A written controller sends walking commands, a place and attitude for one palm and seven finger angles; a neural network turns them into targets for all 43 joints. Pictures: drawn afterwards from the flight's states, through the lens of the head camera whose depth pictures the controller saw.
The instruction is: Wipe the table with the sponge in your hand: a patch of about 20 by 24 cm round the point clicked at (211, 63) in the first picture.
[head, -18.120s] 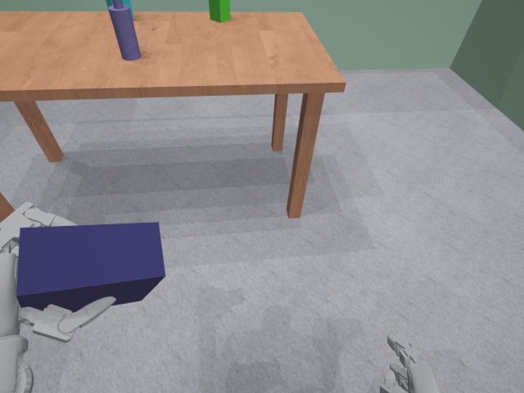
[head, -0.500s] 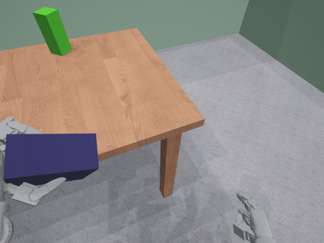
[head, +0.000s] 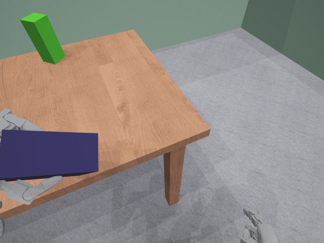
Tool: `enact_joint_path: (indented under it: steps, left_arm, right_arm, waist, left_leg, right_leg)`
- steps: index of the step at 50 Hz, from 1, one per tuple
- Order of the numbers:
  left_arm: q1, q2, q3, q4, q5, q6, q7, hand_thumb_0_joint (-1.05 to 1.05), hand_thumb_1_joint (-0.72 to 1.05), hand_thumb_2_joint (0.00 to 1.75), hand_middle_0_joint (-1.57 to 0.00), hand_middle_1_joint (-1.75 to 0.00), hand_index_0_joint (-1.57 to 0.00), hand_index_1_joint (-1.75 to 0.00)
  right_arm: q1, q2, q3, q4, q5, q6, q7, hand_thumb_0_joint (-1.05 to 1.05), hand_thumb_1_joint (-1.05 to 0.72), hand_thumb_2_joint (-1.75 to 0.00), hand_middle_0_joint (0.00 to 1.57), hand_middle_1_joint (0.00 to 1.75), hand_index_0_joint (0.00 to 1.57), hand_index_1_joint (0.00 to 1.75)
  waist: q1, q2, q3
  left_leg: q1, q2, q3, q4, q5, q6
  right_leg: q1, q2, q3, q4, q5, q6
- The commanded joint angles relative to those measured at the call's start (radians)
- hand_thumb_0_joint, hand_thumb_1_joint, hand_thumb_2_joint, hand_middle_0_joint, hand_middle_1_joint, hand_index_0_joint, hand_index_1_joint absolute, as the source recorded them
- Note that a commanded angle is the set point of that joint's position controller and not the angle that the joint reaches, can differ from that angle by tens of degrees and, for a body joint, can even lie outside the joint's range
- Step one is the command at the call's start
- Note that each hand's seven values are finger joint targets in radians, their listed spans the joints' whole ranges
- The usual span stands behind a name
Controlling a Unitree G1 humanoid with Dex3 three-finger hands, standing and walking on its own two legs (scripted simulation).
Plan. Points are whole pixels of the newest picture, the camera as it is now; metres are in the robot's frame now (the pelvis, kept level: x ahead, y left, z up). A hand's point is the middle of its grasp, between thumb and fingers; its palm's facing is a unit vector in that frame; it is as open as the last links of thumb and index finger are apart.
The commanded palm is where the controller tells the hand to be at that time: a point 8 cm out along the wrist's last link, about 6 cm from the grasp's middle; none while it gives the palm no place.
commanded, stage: shuffle to correct the standing spot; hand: left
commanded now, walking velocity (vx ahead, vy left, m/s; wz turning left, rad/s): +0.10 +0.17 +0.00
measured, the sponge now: (63, 157) +0.24 +0.18 +0.16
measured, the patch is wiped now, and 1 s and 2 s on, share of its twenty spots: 0.00 0.00 0.00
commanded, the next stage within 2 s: come to a stop and stand still in 0.14 s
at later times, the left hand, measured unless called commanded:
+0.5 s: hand out of the picture +0.29 +0.32 +0.19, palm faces +0.39 -0.84 -0.37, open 10.4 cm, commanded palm +0.22 +0.35 +0.20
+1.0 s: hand out of the picture +0.27 +0.32 +0.19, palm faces +0.37 -0.86 -0.35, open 10.4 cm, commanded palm +0.22 +0.36 +0.20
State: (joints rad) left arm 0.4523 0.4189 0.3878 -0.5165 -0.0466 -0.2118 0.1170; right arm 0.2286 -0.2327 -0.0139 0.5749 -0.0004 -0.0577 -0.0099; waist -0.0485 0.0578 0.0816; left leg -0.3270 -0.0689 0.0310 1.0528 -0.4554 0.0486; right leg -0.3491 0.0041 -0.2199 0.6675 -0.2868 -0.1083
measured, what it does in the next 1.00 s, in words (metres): steps on the spot: left foot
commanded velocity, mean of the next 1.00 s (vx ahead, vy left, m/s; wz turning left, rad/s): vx -0.03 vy -0.03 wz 0.00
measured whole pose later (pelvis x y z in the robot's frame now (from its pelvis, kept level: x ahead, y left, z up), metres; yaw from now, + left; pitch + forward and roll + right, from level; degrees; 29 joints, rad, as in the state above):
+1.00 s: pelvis +0.05 +0.08 +0.03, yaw -2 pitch -2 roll -2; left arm 0.46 0.33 0.33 -0.52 -0.05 -0.09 0.14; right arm 0.16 -0.21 0.00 0.57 0.02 -0.08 -0.07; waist 0.01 0.01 0.04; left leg -0.24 0.07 0.01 0.44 -0.17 -0.02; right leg -0.14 0.00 -0.02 0.33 -0.17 0.03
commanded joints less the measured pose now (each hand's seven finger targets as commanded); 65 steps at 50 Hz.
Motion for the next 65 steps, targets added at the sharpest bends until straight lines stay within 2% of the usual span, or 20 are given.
enact_joint_path:
  steps: [1,3,6,12,15,17,19,21,25,29,40,50,51,52,53,54,58,62,64,65]
  left_arm:
    - [0.026,0.157,0.184,-0.166,-0.024,-0.079,0.014,0.0,0.1,1.3,-1.2,-1.6,-1.2,-1.6]
    - [-0.038,0.133,0.137,-0.158,-0.004,-0.084,0.019,0.0,0.1,1.3,-1.2,-1.6,-1.2,-1.6]
    - [-0.092,0.123,0.097,-0.156,0.001,-0.065,0.035,0.0,0.1,1.3,-1.2,-1.6,-1.2,-1.6]
    - [-0.083,0.131,0.106,-0.195,-0.005,-0.029,0.051,0.0,0.1,1.3,-1.2,-1.6,-1.2,-1.6]
    - [-0.059,0.098,0.103,-0.2,-0.011,-0.027,0.056,0.0,0.1,1.3,-1.2,-1.6,-1.2,-1.6]
    - [-0.091,0.089,0.093,-0.241,-0.014,-0.022,0.054,0.0,0.1,1.3,-1.2,-1.6,-1.2,-1.6]
    - [-0.077,0.102,0.116,-0.162,-0.012,-0.005,0.044,0.0,0.1,1.3,-1.2,-1.6,-1.2,-1.6]
    - [-0.131,0.114,0.102,-0.25,0.005,-0.003,0.035,0.0,0.1,1.3,-1.2,-1.6,-1.2,-1.6]
    - [-0.033,0.07,0.064,-0.291,-0.007,0.006,0.022,0.0,0.1,1.3,-1.2,-1.6,-1.2,-1.6]
    - [-0.069,0.102,0.083,-0.3,-0.015,0.024,0.025,0.0,0.1,1.3,-1.2,-1.6,-1.2,-1.6]
    - [-0.072,0.05,0.026,-0.24,-0.021,0.056,0.027,0.0,0.1,1.3,-1.2,-1.6,-1.2,-1.6]
    - [-0.06,0.064,0.043,-0.199,-0.017,0.054,0.043,0.0,0.1,1.3,-1.2,-1.6,-1.2,-1.6]
    - [-1.09,0.915,0.628,-0.372,0.149,-0.063,0.022,0.0,0.1,1.3,-1.2,-1.6,-1.2,-1.6]
    - [-0.5,0.264,0.206,0.199,0.055,-0.032,-0.021,0.0,0.1,1.3,-1.2,-1.6,-1.2,-1.6]
    - [-0.244,0.169,0.139,0.248,0.022,-0.034,-0.034,0.0,0.1,1.3,-1.2,-1.6,-1.2,-1.6]
    - [-0.15,0.028,0.004,0.173,-0.01,-0.04,-0.037,0.0,0.1,1.3,-1.2,-1.6,-1.2,-1.6]
    - [-0.119,0.114,0.001,-0.124,-0.004,-0.077,-0.025,0.0,0.1,1.3,-1.2,-1.6,-1.2,-1.6]
    - [-0.127,0.195,0.112,-0.162,0.002,-0.1,-0.006,0.0,0.1,1.3,-1.2,-1.6,-1.2,-1.6]
    - [-0.158,0.251,0.19,-0.181,0.006,-0.114,0.004,0.0,0.1,1.3,-1.2,-1.6,-1.2,-1.6]
    - [-0.166,0.197,0.152,-0.176,0.008,-0.124,0.001,0.0,0.1,1.3,-1.2,-1.6,-1.2,-1.6]
  right_arm:
    - [-0.104,-0.115,-0.049,-0.144,0.007,-0.027,0.01,0.0,-0.9,-0.9,0.2,0.3,0.2,0.3]
    - [-0.121,-0.105,-0.037,-0.119,0.01,-0.026,0.002,0.0,-0.9,-0.9,0.2,0.3,0.2,0.3]
    - [-0.131,-0.091,-0.031,-0.105,0.007,-0.04,-0.017,0.0,-0.9,-0.9,0.2,0.3,0.2,0.3]
    - [-0.177,-0.063,-0.032,-0.134,0.005,-0.08,-0.039,0.0,-0.9,-0.9,0.2,0.3,0.2,0.3]
    - [-0.157,-0.066,-0.033,-0.135,0.009,-0.087,-0.052,0.0,-0.9,-0.9,0.2,0.3,0.2,0.3]
    - [-0.159,-0.105,-0.039,-0.152,0.016,-0.096,-0.059,0.0,-0.9,-0.9,0.2,0.3,0.2,0.3]
    - [-0.169,-0.091,-0.035,-0.139,0.018,-0.107,-0.058,0.0,-0.9,-0.9,0.2,0.3,0.2,0.3]
    - [-0.169,-0.065,-0.016,-0.133,-0.001,-0.12,-0.047,0.0,-0.9,-0.9,0.2,0.3,0.2,0.3]
    - [-0.154,-0.077,-0.014,-0.142,0.009,-0.126,-0.033,0.0,-0.9,-0.9,0.2,0.3,0.2,0.3]
    - [-0.17,-0.078,-0.014,-0.134,0.007,-0.111,-0.045,0.0,-0.9,-0.9,0.2,0.3,0.2,0.3]
    - [-0.187,-0.071,-0.01,-0.147,0.013,-0.08,-0.058,0.0,-0.9,-0.9,0.2,0.3,0.2,0.3]
    - [-0.18,-0.086,-0.022,-0.151,0.017,-0.074,-0.065,0.0,-0.9,-0.9,0.2,0.3,0.2,0.3]
    - [-0.021,-0.127,-0.045,-0.147,-0.025,-0.117,-0.065,0.0,-0.9,-0.9,0.2,0.3,0.2,0.3]
    - [-0.07,-0.003,-0.005,-0.068,0.006,-0.11,-0.06,0.0,-0.9,-0.9,0.2,0.3,0.2,0.3]
    - [-0.058,-0.097,-0.055,-0.142,0.007,-0.134,-0.052,0.0,-0.9,-0.9,0.2,0.3,0.2,0.3]
    - [-0.104,-0.09,-0.059,-0.135,0.026,-0.14,-0.028,0.0,-0.9,-0.9,0.2,0.3,0.2,0.3]
    - [-0.108,-0.088,-0.04,-0.153,0.015,-0.154,-0.001,0.0,-0.9,-0.9,0.2,0.3,0.2,0.3]
    - [-0.114,-0.092,-0.031,-0.15,0.013,-0.168,-0.023,0.0,-0.9,-0.9,0.2,0.3,0.2,0.3]
    - [-0.137,-0.098,-0.028,-0.139,0.014,-0.173,-0.032,0.0,-0.9,-0.9,0.2,0.3,0.2,0.3]
    - [-0.116,-0.093,-0.029,-0.139,0.011,-0.173,-0.035,0.0,-0.9,-0.9,0.2,0.3,0.2,0.3]
  waist:
    - [0.047,-0.068,-0.119]
    - [0.039,-0.063,-0.108]
    - [0.039,-0.114,-0.114]
    - [0.074,-0.244,-0.105]
    - [0.059,-0.166,-0.141]
    - [0.063,0.037,-0.169]
    - [0.067,0.136,-0.156]
    - [0.07,0.241,-0.156]
    - [0.059,0.01,-0.223]
    - [0.058,0.112,-0.273]
    - [0.059,0.047,-0.196]
    - [0.058,0.008,-0.152]
    - [0.087,-0.212,0.035]
    - [0.064,-0.245,-0.188]
    - [0.118,-0.098,-0.141]
    - [0.101,0.081,-0.198]
    - [0.097,-0.108,-0.14]
    - [0.086,-0.098,-0.095]
    - [0.082,0.019,-0.111]
    - [0.08,0.048,-0.121]
  left_leg:
    - [-0.373,0.141,-0.163,0.34,0.053,-0.054]
    - [-0.294,0.163,-0.119,0.237,0.111,-0.061]
    - [-0.178,0.147,-0.022,0.041,0.201,-0.059]
    - [0.054,0.081,0.111,-0.359,0.208,-0.046]
    - [0.176,0.099,0.04,-0.561,0.251,-0.033]
    - [0.218,0.271,-0.191,-0.667,0.529,0.03]
    - [0.189,0.308,-0.222,-0.723,0.592,0.052]
    - [0.156,0.281,-0.159,-0.703,0.634,0.032]
    - [0.106,0.19,-0.068,-0.647,0.511,-0.042]
    - [0.187,0.191,-0.049,-0.665,0.582,-0.057]
    - [0.112,0.154,-0.033,-0.725,0.281,-0.057]
    - [0.095,0.133,-0.031,-0.72,0.212,-0.052]
    - [-0.038,0.159,-0.007,-0.54,0.341,-0.031]
    - [0.139,0.063,-0.002,-0.58,0.374,-0.021]
    - [0.196,0.081,0.023,-0.564,0.375,-0.053]
    - [0.224,0.105,0.033,-0.609,0.331,-0.046]
    - [0.116,0.071,0.007,-0.637,0.157,-0.056]
    - [0.052,0.102,-0.047,-0.722,0.049,-0.043]
    - [0.043,0.141,-0.084,-0.785,0.006,-0.029]
    - [-0.011,0.162,-0.114,-0.807,-0.015,-0.013]
  right_leg:
    - [0.193,-0.405,0.583,-0.369,0.057,-0.101]
    - [0.11,-0.35,0.417,-0.364,0.207,-0.059]
    - [0.053,-0.302,0.304,-0.369,0.203,-0.028]
    - [0.083,-0.293,0.257,-0.33,0.151,0.017]
    - [0.095,-0.212,0.208,-0.178,0.126,0.061]
    - [0.032,-0.048,0.146,-0.013,0.015,0.126]
    - [-0.012,-0.006,0.168,0.042,-0.173,0.134]
    - [0.077,-0.024,0.185,-0.093,-0.089,0.119]
    - [0.286,0.004,0.188,-0.288,0.298,0.114]
    - [0.262,0.001,0.191,-0.288,0.329,0.122]
    - [0.266,-0.001,0.202,-0.361,0.237,0.119]
    - [0.242,-0.015,0.218,-0.386,0.176,0.114]
    - [0.026,-0.108,0.292,-0.446,0.207,0.125]
    - [0.092,-0.13,0.28,-0.38,0.216,0.061]
    - [0.055,-0.099,0.374,-0.403,0.261,0.069]
    - [0.111,-0.1,0.32,-0.345,0.185,0.062]
    - [0.118,-0.072,0.298,-0.407,-0.091,0.086]
    - [0.118,-0.033,0.249,-0.375,-0.158,0.104]
    - [0.157,-0.011,0.23,-0.302,-0.09,0.112]
    - [0.225,-0.011,0.208,-0.25,-0.031,0.113]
